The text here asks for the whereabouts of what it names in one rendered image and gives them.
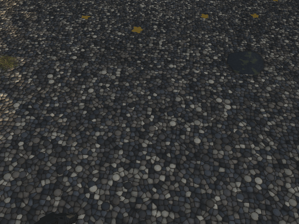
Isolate robot left hand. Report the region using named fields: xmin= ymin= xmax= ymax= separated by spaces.
xmin=34 ymin=212 xmax=78 ymax=224

